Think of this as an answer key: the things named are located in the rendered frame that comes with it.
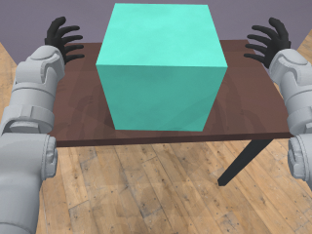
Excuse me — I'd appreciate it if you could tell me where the robot right upper arm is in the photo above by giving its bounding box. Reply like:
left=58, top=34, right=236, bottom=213
left=287, top=134, right=312, bottom=192

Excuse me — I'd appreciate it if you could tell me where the robot left upper arm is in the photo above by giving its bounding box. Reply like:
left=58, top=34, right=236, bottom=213
left=0, top=133, right=59, bottom=234

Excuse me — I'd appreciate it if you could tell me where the table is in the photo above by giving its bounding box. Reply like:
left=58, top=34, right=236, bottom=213
left=45, top=39, right=294, bottom=186

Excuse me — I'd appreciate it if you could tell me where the robot left forearm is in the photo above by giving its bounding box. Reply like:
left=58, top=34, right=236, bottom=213
left=0, top=45, right=65, bottom=137

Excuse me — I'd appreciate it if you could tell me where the right robot hand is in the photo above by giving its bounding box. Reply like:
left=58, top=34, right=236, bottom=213
left=244, top=18, right=292, bottom=69

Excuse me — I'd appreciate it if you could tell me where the robot right forearm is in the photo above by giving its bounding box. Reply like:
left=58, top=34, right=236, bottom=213
left=268, top=49, right=312, bottom=136

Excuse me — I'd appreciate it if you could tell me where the carton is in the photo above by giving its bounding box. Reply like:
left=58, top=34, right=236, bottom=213
left=96, top=3, right=228, bottom=132

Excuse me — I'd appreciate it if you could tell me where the left robot hand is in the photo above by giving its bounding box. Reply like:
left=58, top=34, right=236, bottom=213
left=44, top=17, right=84, bottom=65

